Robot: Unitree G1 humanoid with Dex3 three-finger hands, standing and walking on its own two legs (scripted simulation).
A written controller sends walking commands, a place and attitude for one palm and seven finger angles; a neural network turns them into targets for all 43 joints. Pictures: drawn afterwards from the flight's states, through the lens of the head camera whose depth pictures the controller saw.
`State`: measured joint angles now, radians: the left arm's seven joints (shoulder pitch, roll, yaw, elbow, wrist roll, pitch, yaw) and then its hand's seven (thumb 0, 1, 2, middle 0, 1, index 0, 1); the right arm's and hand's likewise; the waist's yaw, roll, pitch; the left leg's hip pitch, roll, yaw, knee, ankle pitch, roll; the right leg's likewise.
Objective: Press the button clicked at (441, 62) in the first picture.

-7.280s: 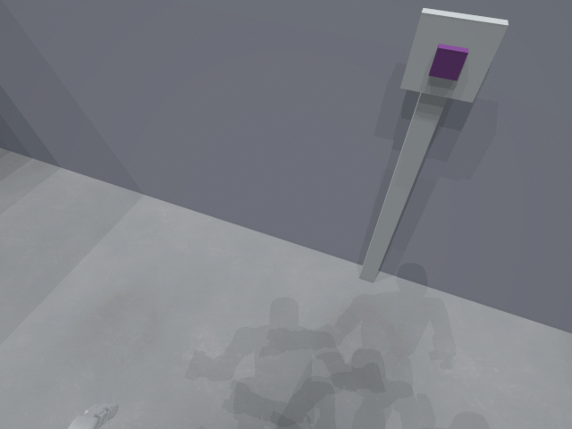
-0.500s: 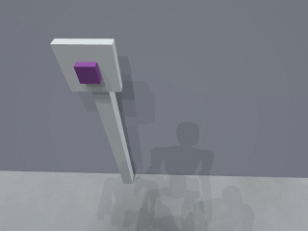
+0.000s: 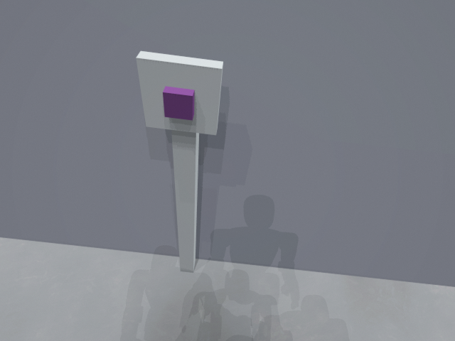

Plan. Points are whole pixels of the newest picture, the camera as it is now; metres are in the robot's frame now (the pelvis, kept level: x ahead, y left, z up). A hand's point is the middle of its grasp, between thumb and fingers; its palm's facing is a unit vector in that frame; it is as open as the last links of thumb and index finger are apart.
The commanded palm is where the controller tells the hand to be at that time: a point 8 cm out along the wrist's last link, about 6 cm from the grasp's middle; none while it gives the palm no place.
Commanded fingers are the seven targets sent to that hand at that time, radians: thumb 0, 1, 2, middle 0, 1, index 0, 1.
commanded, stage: come to a stop and stand still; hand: left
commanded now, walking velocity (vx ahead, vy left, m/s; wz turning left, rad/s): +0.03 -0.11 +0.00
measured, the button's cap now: (179, 102) +0.52 +0.16 +0.15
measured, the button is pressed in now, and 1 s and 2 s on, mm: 0 0 0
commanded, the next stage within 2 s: look again from close up in 1.50 s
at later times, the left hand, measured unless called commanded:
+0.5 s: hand out of the picture -0.04 +0.09 -0.18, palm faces +0.03 -0.99 -0.15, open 7.3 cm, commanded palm none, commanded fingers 0.00 0.90 0.90 -0.20 -0.30 -0.20 -0.30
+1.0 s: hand out of the picture -0.05 +0.05 -0.18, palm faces +0.09 -0.99 -0.13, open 7.4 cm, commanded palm none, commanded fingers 0.00 0.90 0.90 -0.20 -0.30 -0.20 -0.30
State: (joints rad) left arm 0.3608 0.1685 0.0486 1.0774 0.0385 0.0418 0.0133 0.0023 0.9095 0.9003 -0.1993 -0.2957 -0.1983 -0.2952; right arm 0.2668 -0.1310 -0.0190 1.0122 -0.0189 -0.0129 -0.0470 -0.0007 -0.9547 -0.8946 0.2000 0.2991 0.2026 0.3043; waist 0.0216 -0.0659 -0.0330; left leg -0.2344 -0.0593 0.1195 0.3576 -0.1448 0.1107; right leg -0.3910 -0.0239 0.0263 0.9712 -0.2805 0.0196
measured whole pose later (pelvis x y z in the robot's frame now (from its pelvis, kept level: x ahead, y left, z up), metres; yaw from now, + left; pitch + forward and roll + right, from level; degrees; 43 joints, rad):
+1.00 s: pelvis +0.01 -0.09 +0.00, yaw +1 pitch -1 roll +1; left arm 0.41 0.07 -0.01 1.13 0.01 -0.03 0.04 0.00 0.91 0.90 -0.20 -0.30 -0.20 -0.30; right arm 0.31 -0.11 0.01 1.15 -0.01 0.00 -0.05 0.01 -0.92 -0.90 0.20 0.30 0.20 0.30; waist 0.01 0.00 0.02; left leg -0.24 0.04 0.06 0.44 -0.19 -0.02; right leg -0.08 0.06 -0.07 0.41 -0.32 -0.08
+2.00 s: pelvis -0.02 -0.03 -0.01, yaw +0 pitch -2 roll -2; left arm 0.33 0.16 0.00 1.01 0.03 0.00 0.05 0.00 0.91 0.90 -0.20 -0.30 -0.20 -0.30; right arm 0.31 -0.16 0.00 1.02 -0.02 0.01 -0.03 0.01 -0.94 -0.89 0.20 0.30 0.20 0.30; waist 0.00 -0.02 -0.02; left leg -0.30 -0.03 0.06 0.55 -0.21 0.08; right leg -0.14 0.02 -0.04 0.51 -0.33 -0.02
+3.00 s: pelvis +0.01 +0.02 +0.01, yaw +0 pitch +1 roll -3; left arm 0.21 0.22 0.06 1.02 0.04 0.03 -0.01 0.01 0.93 0.90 -0.20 -0.30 -0.19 -0.29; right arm 0.53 -0.01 0.03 1.13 -0.03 -0.08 -0.05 0.00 -0.91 -0.89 0.20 0.30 0.20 0.30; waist -0.06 -0.06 0.01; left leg -0.13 -0.02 0.11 0.32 -0.21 0.11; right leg -0.68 -0.06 -0.02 1.16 -0.12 0.00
